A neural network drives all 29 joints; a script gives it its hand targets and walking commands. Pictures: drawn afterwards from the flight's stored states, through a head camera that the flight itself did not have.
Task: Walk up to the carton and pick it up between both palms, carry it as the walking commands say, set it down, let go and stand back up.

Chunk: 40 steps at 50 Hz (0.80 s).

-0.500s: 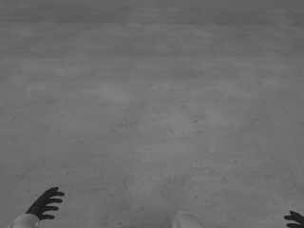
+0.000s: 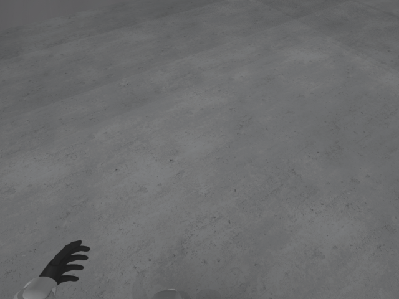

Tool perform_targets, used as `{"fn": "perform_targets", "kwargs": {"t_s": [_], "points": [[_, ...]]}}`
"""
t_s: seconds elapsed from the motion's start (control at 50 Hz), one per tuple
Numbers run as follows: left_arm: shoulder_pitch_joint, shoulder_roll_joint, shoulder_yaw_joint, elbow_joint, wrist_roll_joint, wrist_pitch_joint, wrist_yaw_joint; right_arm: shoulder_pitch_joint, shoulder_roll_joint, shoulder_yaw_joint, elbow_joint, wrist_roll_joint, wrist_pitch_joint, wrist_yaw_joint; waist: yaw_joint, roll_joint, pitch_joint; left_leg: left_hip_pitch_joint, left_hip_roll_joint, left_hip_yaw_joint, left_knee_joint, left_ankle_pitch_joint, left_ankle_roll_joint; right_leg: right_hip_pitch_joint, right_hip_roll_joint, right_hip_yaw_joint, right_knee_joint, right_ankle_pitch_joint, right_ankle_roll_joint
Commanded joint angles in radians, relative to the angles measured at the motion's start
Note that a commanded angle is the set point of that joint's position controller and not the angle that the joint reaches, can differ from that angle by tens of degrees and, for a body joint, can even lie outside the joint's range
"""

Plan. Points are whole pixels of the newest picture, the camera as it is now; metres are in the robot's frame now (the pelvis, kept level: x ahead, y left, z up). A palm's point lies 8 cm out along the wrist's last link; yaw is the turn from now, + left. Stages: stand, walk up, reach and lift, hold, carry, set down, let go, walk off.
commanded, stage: walk up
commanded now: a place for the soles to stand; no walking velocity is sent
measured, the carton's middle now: out of the picture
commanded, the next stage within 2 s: none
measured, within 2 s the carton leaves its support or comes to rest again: neither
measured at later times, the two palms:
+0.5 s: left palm (208, 136) +0.53 +0.03 -0.05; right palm out of the picture +0.02 -0.48 -0.07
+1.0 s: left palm (267, 98) +0.74 -0.17 -0.08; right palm out of the picture +0.15 -0.55 -0.03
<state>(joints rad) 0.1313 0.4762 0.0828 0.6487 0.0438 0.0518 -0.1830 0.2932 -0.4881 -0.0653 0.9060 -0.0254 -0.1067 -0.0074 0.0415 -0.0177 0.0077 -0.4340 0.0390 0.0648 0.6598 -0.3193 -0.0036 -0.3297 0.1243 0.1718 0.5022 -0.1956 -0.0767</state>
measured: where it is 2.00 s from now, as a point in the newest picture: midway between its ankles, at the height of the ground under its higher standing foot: (365, 215)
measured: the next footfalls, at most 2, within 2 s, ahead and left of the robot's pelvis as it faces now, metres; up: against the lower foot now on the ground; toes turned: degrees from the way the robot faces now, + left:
left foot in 0.04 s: +0.13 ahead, +0.11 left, +0.00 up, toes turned +1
right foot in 0.44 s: +0.24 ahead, -0.30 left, +0.00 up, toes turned -29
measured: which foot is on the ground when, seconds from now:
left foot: up 0.00-0.02, down 0.04-0.46, up 0.48-0.76, down 0.78-1.00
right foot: down 0.00-0.04, up 0.06-0.42, down 0.44-0.76, up 0.78-1.00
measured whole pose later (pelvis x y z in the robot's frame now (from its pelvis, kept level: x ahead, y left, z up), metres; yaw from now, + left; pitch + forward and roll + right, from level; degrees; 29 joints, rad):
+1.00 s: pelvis +0.39 -0.27 +0.01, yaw -48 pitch -1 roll +1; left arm 0.11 0.52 0.10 0.84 0.02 0.00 -0.17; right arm 0.32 -0.51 -0.08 0.85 -0.02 -0.16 0.02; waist -0.04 -0.10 -0.01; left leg -0.16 0.11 0.28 0.43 -0.24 -0.01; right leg -0.60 -0.08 0.04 0.89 -0.14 0.03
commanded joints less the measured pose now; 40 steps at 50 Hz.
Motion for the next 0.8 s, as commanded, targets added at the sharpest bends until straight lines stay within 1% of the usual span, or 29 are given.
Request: {"fn": "perform_targets", "kwargs": {"t_s": [0.0, 0.02, 0.04, 0.06, 0.08, 0.1, 0.12, 0.16, 0.22, 0.24, 0.34, 0.38, 0.4, 0.42, 0.44, 0.46, 0.48, 0.5, 0.52, 0.54, 0.56, 0.6, 0.64, 0.68, 0.7, 0.72, 0.74, 0.76, 0.78], "points": [[-0.217, 0.173, 0.037, -0.135, -0.011, -0.028, 0.0, 0.15, -0.263, -0.085, -0.034, -0.01, -0.035, -0.027, -0.118, -0.052, -0.103, 0.495, 0.036, -0.119, -0.212, 0.066, 0.053, -0.371, -0.164, 0.227, -0.101, -0.343, -0.084], [-0.232, 0.111, 0.019, -0.149, -0.015, -0.039, 0.001, 0.229, -0.346, -0.109, -0.04, -0.03, -0.039, -0.036, -0.168, 0.128, -0.137, 0.693, 0.199, -0.327, -0.365, -0.187, 0.097, -0.544, -0.043, 0.075, 0.063, -0.305, 0.019], [-0.193, 0.102, 0.022, -0.126, 0.009, -0.045, 0.007, 0.157, -0.418, -0.125, -0.076, -0.029, -0.041, -0.047, -0.137, 0.275, -0.093, 0.565, 0.479, -0.621, -0.551, -0.437, 0.169, -0.611, -0.038, -0.009, 0.389, -0.19, 0.069], [-0.169, 0.206, 0.049, -0.086, 0.025, -0.045, 0.011, 0.02, -0.394, -0.116, -0.11, -0.002, -0.05, -0.039, -0.073, 0.131, -0.026, 0.402, 0.558, -0.579, -0.573, -0.397, 0.215, -0.553, -0.159, -0.012, 0.465, -0.124, 0.106], [-0.149, 0.24, 0.064, -0.046, 0.008, -0.048, 0.0, -0.029, -0.342, -0.1, -0.115, 0.005, -0.05, -0.026, -0.051, 0.078, -0.006, 0.328, 0.48, -0.439, -0.534, -0.301, 0.22, -0.458, -0.209, -0.021, 0.478, -0.059, 0.114], [-0.121, 0.23, 0.076, -0.018, -0.005, -0.046, -0.012, -0.048, -0.309, -0.091, -0.116, -0.002, -0.049, -0.017, -0.037, 0.085, -0.005, 0.297, 0.408, -0.295, -0.52, -0.228, 0.209, -0.403, -0.23, -0.04, 0.482, -0.019, 0.121], [-0.112, 0.216, 0.078, 0.0, -0.009, -0.042, -0.022, -0.059, -0.299, -0.094, -0.117, -0.01, -0.045, -0.016, -0.04, 0.12, -0.007, 0.28, 0.367, -0.187, -0.524, -0.183, 0.194, -0.357, -0.241, -0.064, 0.467, 0.01, 0.126], [-0.153, 0.19, 0.063, 0.014, -0.02, -0.042, -0.037, -0.042, -0.292, -0.096, -0.104, -0.016, -0.042, -0.012, -0.069, 0.136, 0.006, 0.314, 0.321, -0.024, -0.523, -0.054, 0.176, -0.332, -0.263, -0.109, 0.369, 0.057, 0.134], [-0.287, 0.147, 0.039, -0.007, -0.008, -0.047, -0.041, 0.025, -0.302, -0.117, -0.089, -0.011, -0.039, -0.006, -0.129, 0.125, 0.024, 0.377, 0.3, 0.114, -0.503, 0.126, 0.176, -0.359, -0.25, -0.189, 0.245, 0.078, 0.148], [-0.308, 0.136, 0.034, -0.002, -0.009, -0.047, -0.042, 0.033, -0.303, -0.117, -0.083, -0.01, -0.037, -0.003, -0.137, 0.128, 0.017, 0.396, 0.295, 0.145, -0.495, 0.171, 0.177, -0.343, -0.247, -0.201, 0.202, 0.092, 0.141], [-0.33, 0.136, 0.026, 0.027, -0.02, -0.055, -0.032, -0.005, -0.305, -0.116, -0.078, 0.002, -0.016, 0.012, -0.117, 0.163, -0.012, 0.433, 0.298, 0.21, -0.447, 0.247, 0.166, -0.213, -0.208, -0.252, 0.059, 0.075, 0.095], [-0.292, 0.153, 0.035, 0.042, -0.02, -0.057, -0.018, -0.028, -0.306, -0.116, -0.078, 0.009, -0.008, 0.016, -0.083, 0.172, -0.032, 0.448, 0.303, 0.21, -0.355, 0.266, 0.158, -0.152, -0.171, -0.277, 0.023, 0.023, 0.066], [-0.218, 0.175, 0.047, 0.062, -0.017, -0.059, -0.007, -0.055, -0.305, -0.113, -0.084, 0.016, -0.006, 0.018, -0.031, 0.155, -0.069, 0.387, 0.292, 0.236, -0.225, 0.337, 0.145, -0.018, -0.152, -0.28, -0.016, 0.004, 0.036], [-0.049, 0.23, 0.072, 0.107, -0.008, -0.062, 0.012, -0.089, -0.281, -0.102, -0.097, 0.016, -0.006, 0.02, 0.07, 0.084, -0.15, 0.221, 0.255, 0.27, 0.057, 0.406, 0.112, 0.247, -0.135, -0.227, -0.036, -0.056, -0.027], [0.102, 0.359, 0.118, 0.131, -0.006, -0.067, 0.039, -0.047, -0.225, -0.075, -0.115, 0.037, -0.015, 0.023, 0.151, -0.183, -0.261, -0.147, 0.131, 0.278, 0.43, 0.291, 0.034, 0.579, -0.277, 0.122, -0.109, -0.35, -0.151], [0.092, 0.425, 0.135, 0.111, -0.017, -0.055, 0.061, -0.08, -0.207, -0.042, -0.144, 0.048, -0.026, 0.026, 0.121, -0.344, -0.193, -0.457, 0.025, 0.084, 0.558, -0.167, 0.013, 0.659, -0.398, 0.442, -0.244, -0.428, -0.221], [0.039, 0.377, 0.124, 0.091, -0.042, -0.049, 0.069, -0.129, -0.255, -0.043, -0.143, 0.049, -0.033, 0.023, 0.103, -0.189, -0.148, -0.414, 0.119, -0.039, 0.517, -0.112, 0.035, 0.561, -0.414, 0.331, -0.258, -0.38, -0.192], [-0.004, 0.318, 0.111, 0.069, -0.048, -0.051, 0.074, -0.109, -0.26, -0.051, -0.128, 0.037, -0.035, 0.028, 0.059, -0.099, -0.116, -0.337, 0.139, -0.055, 0.456, -0.053, 0.04, 0.454, -0.375, 0.243, -0.254, -0.328, -0.16], [-0.056, 0.28, 0.103, 0.047, -0.045, -0.054, 0.071, -0.044, -0.262, -0.058, -0.103, 0.024, -0.035, 0.028, 0.008, -0.086, -0.097, -0.267, 0.146, -0.046, 0.369, -0.057, 0.031, 0.347, -0.34, 0.167, -0.251, -0.249, -0.133], [-0.101, 0.255, 0.098, 0.029, -0.036, -0.062, 0.066, 0.009, -0.263, -0.066, -0.074, 0.013, -0.034, 0.029, -0.028, -0.106, -0.087, -0.193, 0.135, -0.031, 0.306, -0.036, 0.012, 0.256, -0.293, 0.107, -0.241, -0.189, -0.128], [-0.119, 0.242, 0.093, 0.008, -0.031, -0.07, 0.059, 0.05, -0.26, -0.072, -0.06, 0.001, -0.028, 0.031, -0.043, -0.13, -0.096, -0.126, 0.114, -0.016, 0.26, -0.034, 0.002, 0.193, -0.266, 0.079, -0.234, -0.182, -0.138], [-0.109, 0.23, 0.086, -0.007, -0.021, -0.076, 0.05, 0.034, -0.24, -0.073, -0.07, -0.002, -0.023, 0.035, -0.042, -0.165, -0.087, -0.065, 0.088, 0.003, 0.163, -0.04, -0.007, 0.104, -0.266, 0.106, -0.251, -0.306, -0.156], [-0.09, 0.234, 0.085, -0.012, -0.013, -0.079, 0.044, 0.004, -0.226, -0.071, -0.079, 0.003, -0.027, 0.036, -0.032, -0.194, -0.058, -0.043, 0.069, 0.016, 0.098, 0.031, -0.003, 0.049, -0.288, 0.164, -0.282, -0.396, -0.163], [-0.104, 0.233, 0.081, -0.014, -0.013, -0.081, 0.045, 0.001, -0.218, -0.071, -0.079, 0.008, -0.036, 0.037, -0.046, -0.176, -0.028, 0.038, 0.063, 0.006, 0.052, 0.11, 0.007, -0.038, -0.294, 0.186, -0.279, -0.416, -0.161], [-0.135, 0.229, 0.077, -0.018, -0.012, -0.082, 0.047, 0.028, -0.217, -0.075, -0.073, 0.009, -0.042, 0.036, -0.073, -0.166, -0.016, 0.129, 0.058, 0.003, 0.031, 0.136, 0.016, -0.112, -0.284, 0.176, -0.253, -0.418, -0.153], [-0.181, 0.214, 0.069, -0.027, -0.012, -0.083, 0.049, 0.11, -0.219, -0.083, -0.052, 0.006, -0.049, 0.033, -0.131, -0.116, -0.017, 0.309, 0.055, -0.006, -0.03, 0.178, 0.028, -0.239, -0.251, 0.141, -0.164, -0.424, -0.124], [-0.203, 0.172, 0.052, -0.034, -0.013, -0.087, 0.05, 0.232, -0.251, -0.105, -0.021, -0.004, -0.058, 0.019, -0.206, 0.008, -0.045, 0.552, 0.035, -0.008, -0.077, 0.152, 0.045, -0.401, -0.182, 0.082, 0.029, -0.372, -0.081], [-0.179, 0.101, 0.029, -0.043, -0.027, -0.1, 0.055, 0.367, -0.328, -0.131, -0.013, -0.028, -0.067, -0.005, -0.277, 0.258, -0.114, 0.694, 0.211, -0.261, -0.264, -0.19, 0.063, -0.525, -0.046, -0.014, 0.372, -0.276, -0.02], [-0.121, 0.093, 0.019, -0.035, -0.021, -0.108, 0.065, 0.299, -0.386, -0.133, -0.066, -0.019, -0.073, -0.014, -0.218, 0.26, -0.105, 0.622, 0.479, -0.68, -0.478, -0.515, 0.107, -0.607, -0.01, -0.02, 0.636, -0.235, 0.036]]}}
